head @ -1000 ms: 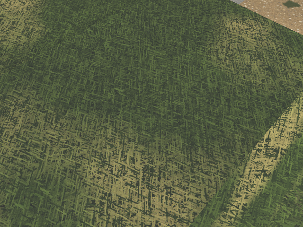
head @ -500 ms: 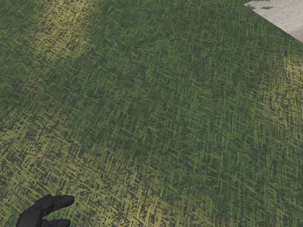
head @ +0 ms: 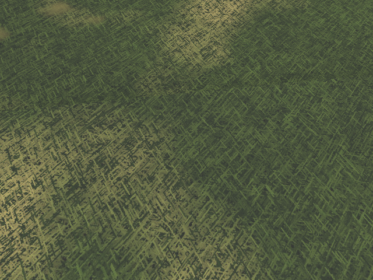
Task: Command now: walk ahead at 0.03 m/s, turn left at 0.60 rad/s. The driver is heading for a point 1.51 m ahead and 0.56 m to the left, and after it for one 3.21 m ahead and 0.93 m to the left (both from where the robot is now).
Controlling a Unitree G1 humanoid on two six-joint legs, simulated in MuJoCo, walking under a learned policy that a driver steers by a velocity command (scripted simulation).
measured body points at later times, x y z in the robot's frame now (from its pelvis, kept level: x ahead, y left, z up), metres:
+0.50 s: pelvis +0.02 -0.03 +0.00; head +0.05 -0.04 +0.45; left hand +0.10 +0.27 -0.09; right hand +0.25 -0.26 -0.09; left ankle -0.02 +0.10 -0.69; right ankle +0.05 -0.14 -0.73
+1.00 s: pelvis +0.04 -0.01 +0.00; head +0.04 -0.02 +0.45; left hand +0.08 +0.28 -0.11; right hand +0.18 -0.25 -0.12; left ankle -0.04 +0.12 -0.73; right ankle +0.05 -0.11 -0.73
